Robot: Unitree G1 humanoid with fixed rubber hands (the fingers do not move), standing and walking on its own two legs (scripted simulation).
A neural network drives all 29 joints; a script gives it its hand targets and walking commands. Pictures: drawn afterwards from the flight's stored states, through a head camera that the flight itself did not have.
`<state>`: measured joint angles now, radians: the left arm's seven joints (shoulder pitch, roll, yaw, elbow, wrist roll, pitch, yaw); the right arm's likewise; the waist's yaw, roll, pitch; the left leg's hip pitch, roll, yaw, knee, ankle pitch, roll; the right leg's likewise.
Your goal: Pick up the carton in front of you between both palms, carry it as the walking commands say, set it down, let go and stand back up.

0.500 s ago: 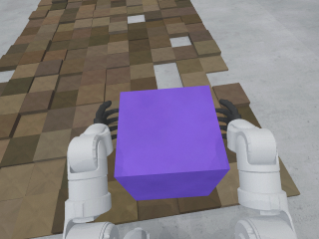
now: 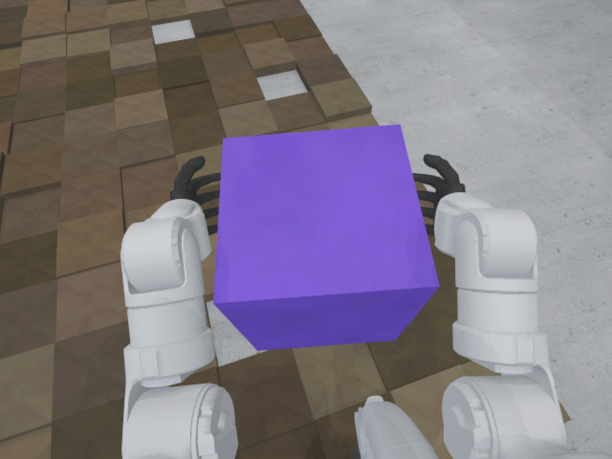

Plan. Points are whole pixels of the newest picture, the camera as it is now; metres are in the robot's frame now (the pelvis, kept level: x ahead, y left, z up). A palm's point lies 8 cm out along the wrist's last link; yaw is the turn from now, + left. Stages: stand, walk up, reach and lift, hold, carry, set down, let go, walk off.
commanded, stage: carry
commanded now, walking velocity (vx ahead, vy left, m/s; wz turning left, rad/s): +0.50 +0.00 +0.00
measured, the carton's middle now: (319, 251) +0.38 -0.03 +0.02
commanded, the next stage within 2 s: none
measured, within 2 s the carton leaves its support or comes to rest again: neither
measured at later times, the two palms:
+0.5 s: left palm (127, 11) +0.73 +0.21 +0.17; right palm out of the picture +0.76 -0.09 +0.16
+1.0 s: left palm out of the picture +1.08 +0.19 +0.07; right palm out of the picture +1.10 -0.10 +0.07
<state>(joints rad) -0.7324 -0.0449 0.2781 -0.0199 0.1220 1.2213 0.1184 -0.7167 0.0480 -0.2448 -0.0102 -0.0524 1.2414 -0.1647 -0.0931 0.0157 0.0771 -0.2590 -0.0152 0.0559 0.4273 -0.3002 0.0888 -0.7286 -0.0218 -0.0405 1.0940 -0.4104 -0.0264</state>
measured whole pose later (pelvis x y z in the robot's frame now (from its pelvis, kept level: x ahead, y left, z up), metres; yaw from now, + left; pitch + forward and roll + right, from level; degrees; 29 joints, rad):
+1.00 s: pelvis +0.72 +0.02 -0.03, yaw +3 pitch +4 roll -1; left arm -0.73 -0.04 0.22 0.20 0.15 1.20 0.14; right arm -0.74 0.01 -0.22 0.22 -0.08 1.20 -0.13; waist 0.02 0.01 0.01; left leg -0.38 -0.03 0.00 1.33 -0.43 0.03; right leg -0.53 0.07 -0.17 0.59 -0.16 -0.14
